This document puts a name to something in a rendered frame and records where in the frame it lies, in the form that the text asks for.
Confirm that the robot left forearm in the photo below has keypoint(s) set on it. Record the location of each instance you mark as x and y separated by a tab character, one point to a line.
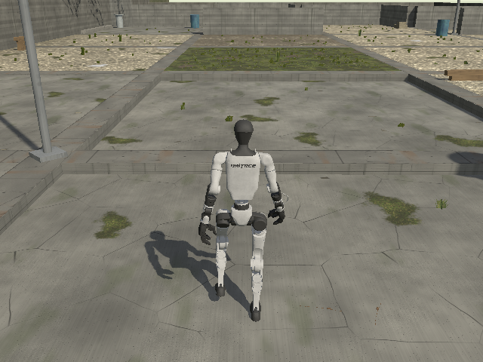
208	207

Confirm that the right robot hand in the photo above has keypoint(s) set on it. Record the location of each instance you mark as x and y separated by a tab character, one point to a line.
274	213

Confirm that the left robot hand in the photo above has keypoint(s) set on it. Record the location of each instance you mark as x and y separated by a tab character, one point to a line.
202	229

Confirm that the robot right forearm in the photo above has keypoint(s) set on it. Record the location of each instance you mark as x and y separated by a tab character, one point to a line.
277	200

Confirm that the robot right foot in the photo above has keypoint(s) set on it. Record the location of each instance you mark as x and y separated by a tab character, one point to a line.
255	315

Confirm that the robot left thigh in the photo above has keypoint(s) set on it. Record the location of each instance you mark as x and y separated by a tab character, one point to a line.
223	219

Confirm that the left robot upper arm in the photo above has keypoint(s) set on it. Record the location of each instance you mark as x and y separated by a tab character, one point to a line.
216	170

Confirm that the right robot upper arm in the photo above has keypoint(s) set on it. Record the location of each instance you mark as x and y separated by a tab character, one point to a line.
266	160

